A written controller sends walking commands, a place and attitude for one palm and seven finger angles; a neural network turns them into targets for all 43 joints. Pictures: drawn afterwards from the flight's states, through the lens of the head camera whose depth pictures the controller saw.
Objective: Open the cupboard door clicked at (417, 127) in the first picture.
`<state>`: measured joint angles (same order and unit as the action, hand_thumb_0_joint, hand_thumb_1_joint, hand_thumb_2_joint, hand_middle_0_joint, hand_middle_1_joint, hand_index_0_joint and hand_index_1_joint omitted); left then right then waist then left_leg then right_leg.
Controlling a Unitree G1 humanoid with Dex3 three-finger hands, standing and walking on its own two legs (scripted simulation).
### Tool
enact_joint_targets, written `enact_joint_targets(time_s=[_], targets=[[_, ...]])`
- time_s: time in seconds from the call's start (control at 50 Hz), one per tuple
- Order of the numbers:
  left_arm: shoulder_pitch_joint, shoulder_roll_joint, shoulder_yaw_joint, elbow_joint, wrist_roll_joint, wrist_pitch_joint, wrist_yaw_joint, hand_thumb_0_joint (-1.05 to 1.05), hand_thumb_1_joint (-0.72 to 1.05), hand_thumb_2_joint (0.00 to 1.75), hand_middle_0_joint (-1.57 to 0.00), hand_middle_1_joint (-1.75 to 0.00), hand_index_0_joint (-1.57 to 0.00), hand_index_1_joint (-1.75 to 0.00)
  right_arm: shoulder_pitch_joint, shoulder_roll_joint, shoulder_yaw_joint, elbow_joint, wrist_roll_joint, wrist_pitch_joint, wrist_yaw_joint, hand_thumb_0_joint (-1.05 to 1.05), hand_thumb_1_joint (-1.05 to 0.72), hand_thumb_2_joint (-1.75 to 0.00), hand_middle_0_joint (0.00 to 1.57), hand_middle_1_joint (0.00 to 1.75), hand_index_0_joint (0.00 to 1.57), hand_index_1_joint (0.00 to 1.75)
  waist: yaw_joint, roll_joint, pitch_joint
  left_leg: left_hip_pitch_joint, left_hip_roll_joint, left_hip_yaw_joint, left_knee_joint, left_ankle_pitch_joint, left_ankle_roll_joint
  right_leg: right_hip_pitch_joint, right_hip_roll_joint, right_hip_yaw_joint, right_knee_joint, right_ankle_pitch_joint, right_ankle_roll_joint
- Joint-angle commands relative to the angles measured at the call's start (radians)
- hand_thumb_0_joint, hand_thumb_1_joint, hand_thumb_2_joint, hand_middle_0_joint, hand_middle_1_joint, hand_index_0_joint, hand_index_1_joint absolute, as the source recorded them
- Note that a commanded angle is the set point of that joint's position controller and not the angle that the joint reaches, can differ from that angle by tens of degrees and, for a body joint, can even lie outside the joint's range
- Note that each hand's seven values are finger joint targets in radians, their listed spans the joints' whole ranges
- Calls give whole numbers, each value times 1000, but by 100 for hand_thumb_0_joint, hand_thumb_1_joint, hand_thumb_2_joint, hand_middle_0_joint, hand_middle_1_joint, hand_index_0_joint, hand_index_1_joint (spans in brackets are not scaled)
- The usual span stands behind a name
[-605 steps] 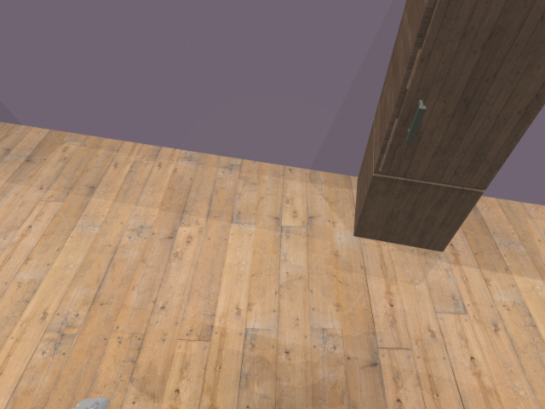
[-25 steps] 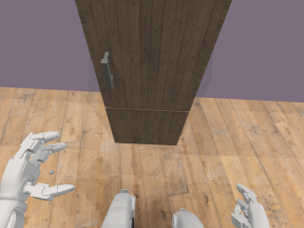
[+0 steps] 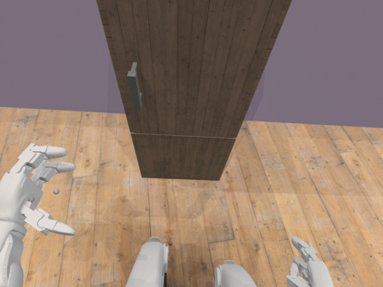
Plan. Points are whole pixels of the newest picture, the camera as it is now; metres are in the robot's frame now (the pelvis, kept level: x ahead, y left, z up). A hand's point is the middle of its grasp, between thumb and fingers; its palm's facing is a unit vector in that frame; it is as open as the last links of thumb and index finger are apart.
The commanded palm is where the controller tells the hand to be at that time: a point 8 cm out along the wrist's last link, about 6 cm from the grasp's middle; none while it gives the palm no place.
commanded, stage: raise the hand with hooked fingers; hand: left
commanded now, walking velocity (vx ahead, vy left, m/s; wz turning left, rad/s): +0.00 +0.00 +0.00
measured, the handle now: (136, 87) +0.58 +0.19 +0.02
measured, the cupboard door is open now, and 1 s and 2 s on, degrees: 0 0 0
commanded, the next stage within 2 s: move the hooked fingers beside the handle in 0.54 s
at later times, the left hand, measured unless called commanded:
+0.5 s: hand (65, 182) +0.29 +0.27 +0.04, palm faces +0.05 -1.00 -0.05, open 14.0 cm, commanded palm +0.27 +0.31 +0.05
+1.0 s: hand (78, 159) +0.35 +0.26 +0.04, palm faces +0.04 -1.00 -0.03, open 14.0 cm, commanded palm +0.33 +0.30 +0.04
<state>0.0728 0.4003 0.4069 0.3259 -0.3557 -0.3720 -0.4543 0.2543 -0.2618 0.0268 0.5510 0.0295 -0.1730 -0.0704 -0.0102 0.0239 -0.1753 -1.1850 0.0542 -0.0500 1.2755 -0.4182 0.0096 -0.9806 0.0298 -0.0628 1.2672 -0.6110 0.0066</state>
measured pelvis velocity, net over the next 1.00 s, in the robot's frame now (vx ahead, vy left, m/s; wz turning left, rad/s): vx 0.01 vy -0.01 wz -0.02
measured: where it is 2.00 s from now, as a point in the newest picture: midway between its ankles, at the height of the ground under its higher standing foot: outside the picture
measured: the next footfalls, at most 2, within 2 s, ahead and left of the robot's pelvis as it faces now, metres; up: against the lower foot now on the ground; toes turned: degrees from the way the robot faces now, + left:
none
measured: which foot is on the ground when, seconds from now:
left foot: down 0.00-1.00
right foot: down 0.00-1.00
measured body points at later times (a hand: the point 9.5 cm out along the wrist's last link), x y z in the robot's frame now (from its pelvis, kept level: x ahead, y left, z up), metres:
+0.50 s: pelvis +0.01 -0.01 +0.00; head +0.09 +0.02 +0.44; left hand +0.28 +0.32 +0.05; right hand +0.17 -0.26 -0.08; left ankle +0.10 +0.11 -0.62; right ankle +0.00 -0.13 -0.62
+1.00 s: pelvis +0.01 -0.01 -0.01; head +0.10 +0.02 +0.43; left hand +0.34 +0.31 +0.04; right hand +0.16 -0.27 -0.10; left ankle +0.10 +0.11 -0.62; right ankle +0.00 -0.13 -0.62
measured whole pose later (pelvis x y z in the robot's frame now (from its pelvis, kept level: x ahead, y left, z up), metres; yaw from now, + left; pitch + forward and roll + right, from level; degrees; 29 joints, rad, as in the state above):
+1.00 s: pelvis +0.01 -0.01 -0.01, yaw -1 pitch +21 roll -4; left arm -0.21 0.43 0.42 0.57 -0.30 -0.37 -0.45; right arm 0.24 -0.27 0.02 0.58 0.03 -0.12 -0.07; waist -0.03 0.02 -0.18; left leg -1.24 0.07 -0.05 1.32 -0.44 0.00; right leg -1.04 0.04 -0.06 1.32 -0.64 -0.01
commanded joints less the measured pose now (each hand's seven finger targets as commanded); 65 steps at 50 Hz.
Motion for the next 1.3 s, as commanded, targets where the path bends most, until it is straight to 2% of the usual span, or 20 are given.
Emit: enact_joint_targets(time_s=[0.0, 0.1, 0.18, 0.28, 0.38, 0.48, 0.54, 0.58, 0.62, 0.68, 0.7, 0.72, 0.78, 0.86, 0.88, 0.92, 1.1, 1.14, 1.22, 1.28], targets=[[-177, 245, 110, -166, -25, -63, -12, 0, -50, 30, -30, -120, -30, -120, -3, -175, -77, -130, 0, -45, -19, 0, -90, -90, 20, 30, 20, 30, 9, 94, -270, 424, -17, -30, -197, -18, 15, -70, 29, 8, -207, 85, -38], [-142, 226, 100, -139, -33, -55, -24, 0, -50, 30, -30, -120, -30, -120, 3, -175, -80, -136, 5, -39, -15, 0, -90, -90, 20, 30, 20, 30, 17, 79, -277, 415, -18, -16, -190, 10, 18, -48, 29, 18, -216, 95, -36], [-158, 246, 111, -176, -26, -58, -7, 0, -50, 30, -30, -120, -30, -120, 7, -173, -81, -141, 2, -34, -11, 0, -90, -90, 20, 30, 20, 30, 18, 113, -277, 425, -18, -21, -194, 17, 17, -53, 32, 12, -205, 106, -40], [-162, 234, 119, -157, -35, -73, 4, 0, -50, 30, -30, -120, -30, -120, 11, -168, -81, -136, 0, -29, -11, 0, -90, -90, 20, 30, 20, 30, 9, 74, -273, 400, -20, -10, -171, 38, 21, -40, 33, 22, -210, 118, -35], [-178, 229, 100, -166, -25, -81, -9, 0, -50, 30, -30, -120, -30, -120, 12, -169, -83, -133, 0, -28, -11, 0, -90, -90, 20, 30, 20, 30, 8, 103, -299, 423, -19, -8, -160, 72, 20, -45, 33, 21, -197, 148, -37], [-177, 235, 114, -159, -38, -72, -18, 0, -50, 30, -30, -120, -30, -120, 9, -168, -82, -135, 1, -23, -13, 0, -90, -90, 20, 30, 20, 30, 9, 72, -301, 412, -19, -4, -149, 95, 24, -24, 34, 28, -204, 170, -34], [-182, 229, 110, -153, -34, -73, -18, 0, -50, 30, -30, -120, -30, -120, -3, -166, -79, -134, 1, -20, -10, 0, -90, -90, 20, 30, 20, 30, 14, 97, -296, 421, -19, -3, -153, 99, 20, -32, 32, 26, -201, 172, -35], [-176, 223, 107, -141, -35, -71, -19, 0, -50, 30, -30, -120, -30, -120, 6, -165, -79, -134, 0, -19, -10, 0, -90, -90, 20, 30, 20, 30, 7, 67, -300, 412, -20, -2, -143, 109, 24, -26, 36, 26, -199, 184, -34], [-182, 221, 100, -126, -34, -68, -22, 0, -50, 30, -30, -120, -30, -120, -1, -165, -78, -133, 2, -14, -9, 0, -90, -90, 20, 30, 20, 30, 7, 81, -280, 399, -19, 3, -146, 90, 22, -32, 32, 32, -208, 167, -32], [-302, 222, 84, -123, -25, -80, -18, 0, -50, 30, -30, -120, -30, -120, 3, -167, -76, -120, 0, -17, -16, 0, -90, -90, 20, 30, 20, 30, -15, 83, -273, 395, -18, -5, -132, 62, 24, -64, 34, 33, -199, 141, -35], [-294, 237, 99, -102, -19, -81, -17, 0, -50, 30, -30, -120, -30, -120, 1, -172, -78, -114, 0, -17, -17, 0, -90, -90, 20, 30, 20, 30, -4, 97, -289, 409, -14, -6, -137, 57, 19, -76, 32, 29, -194, 134, -36], [-326, 220, 76, -89, -15, -80, -19, 0, -50, 30, -30, -120, -30, -120, 2, -171, -75, -114, -1, -15, -17, 0, -90, -90, 20, 30, 20, 30, -16, 86, -281, 403, -16, -8, -136, 52, 21, -80, 32, 27, -194, 133, -35], [-396, 227, 66, -73, -4, -84, -17, 0, -50, 30, -30, -120, -30, -120, 6, -173, -75, -106, -3, -15, -21, 0, -90, -90, 20, 30, 20, 30, -17, 101, -301, 412, -16, -12, -130, 41, 22, -98, 33, 30, -189, 122, -39], [-460, 290, 108, 10, 17, -66, -7, 0, -50, 30, -30, -120, -30, -120, 10, -179, -73, -92, -2, 3, -23, 0, -90, -90, 20, 30, 20, 30, -6, 90, -312, 394, -12, -7, -130, 39, 20, -85, 29, 35, -189, 117, -38], [-475, 290, 104, 11, 21, -66, -3, 0, -50, 30, -30, -120, -30, -120, 14, -178, -72, -95, -3, 4, -23, 0, -90, -90, 20, 30, 20, 30, -1, 112, -324, 406, -14, -9, -130, 50, 19, -87, 33, 31, -181, 124, -43], [-511, 270, 86, 28, 30, -64, 4, 0, -50, 30, -30, -120, -30, -120, 15, -178, -73, -92, -3, 11, -19, 0, -90, -90, 20, 30, 20, 30, -11, 109, -337, 429, -10, -14, -135, 49, 18, -107, 31, 28, -181, 128, -39], [-601, 296, 101, 160, 64, -77, 27, 0, -50, 30, -30, -120, -30, -120, 52, -184, -78, -73, -5, 49, -7, 0, -90, -90, 20, 30, 20, 30, -19, 77, -352, 404, -7, -8, -118, 77, 20, -113, 34, 27, -165, 155, -37], [-634, 301, 105, 160, 65, -87, 28, 0, -50, 30, -30, -120, -30, -120, 59, -183, -81, -66, -7, 57, -4, 0, -90, -90, 20, 30, 20, 30, -18, 106, -371, 414, -8, -7, -113, 89, 18, -115, 32, 28, -161, 165, -37], [-692, 330, 124, 218, 78, -105, 30, 0, -50, 30, -30, -120, -30, -120, 76, -188, -82, -50, -9, 73, -4, 0, -90, -90, 20, 30, 20, 30, -31, 82, -372, 405, -4, -12, -99, 98, 19, -137, 36, 26, -148, 171, -37], [-775, 335, 117, 246, 85, -120, 27, 0, -50, 30, -30, -120, -30, -120, 88, -188, -81, -38, -12, 78, -5, 0, -90, -90, 20, 30, 20, 30, -40, 103, -382, 395, -6, -11, -80, 96, 23, -151, 37, 30, -138, 170, -39]])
